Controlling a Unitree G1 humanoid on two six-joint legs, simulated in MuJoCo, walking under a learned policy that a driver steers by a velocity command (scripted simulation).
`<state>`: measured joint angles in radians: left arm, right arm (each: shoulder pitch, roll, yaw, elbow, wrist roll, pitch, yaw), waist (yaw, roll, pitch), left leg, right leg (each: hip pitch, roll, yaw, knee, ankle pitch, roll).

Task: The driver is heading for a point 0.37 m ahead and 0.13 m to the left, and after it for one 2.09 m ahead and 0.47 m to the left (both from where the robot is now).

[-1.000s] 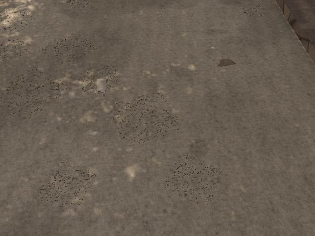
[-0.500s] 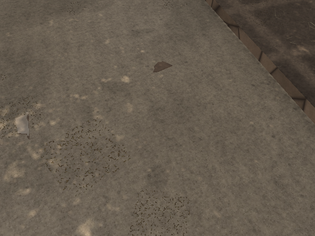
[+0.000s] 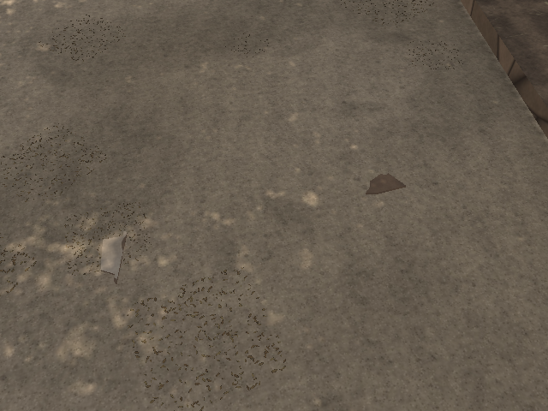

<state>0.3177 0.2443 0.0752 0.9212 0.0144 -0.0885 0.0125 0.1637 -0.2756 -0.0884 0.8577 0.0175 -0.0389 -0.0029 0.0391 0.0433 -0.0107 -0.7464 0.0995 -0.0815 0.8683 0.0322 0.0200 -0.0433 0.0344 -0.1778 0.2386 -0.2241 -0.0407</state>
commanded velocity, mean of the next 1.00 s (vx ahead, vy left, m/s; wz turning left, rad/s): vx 0.18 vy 0.00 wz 0.43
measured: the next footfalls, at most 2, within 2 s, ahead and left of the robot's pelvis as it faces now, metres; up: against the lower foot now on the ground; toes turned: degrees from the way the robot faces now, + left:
left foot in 0.20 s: +0.27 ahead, +0.15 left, +0.00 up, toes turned +10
right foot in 0.68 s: +0.42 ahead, -0.02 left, +0.00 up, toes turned +28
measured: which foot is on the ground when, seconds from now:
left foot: up 0.00-0.18, down 0.20-0.68, up 0.70-0.98, down 1.00-1.00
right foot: down 0.00-0.20, up 0.22-0.66, down 0.68-1.00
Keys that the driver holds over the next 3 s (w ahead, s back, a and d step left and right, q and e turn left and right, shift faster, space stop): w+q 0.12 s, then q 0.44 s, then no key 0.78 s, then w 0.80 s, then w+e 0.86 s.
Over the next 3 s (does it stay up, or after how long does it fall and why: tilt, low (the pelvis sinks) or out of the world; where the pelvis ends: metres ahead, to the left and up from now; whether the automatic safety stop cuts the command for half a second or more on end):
stays up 1.04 0.35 0.00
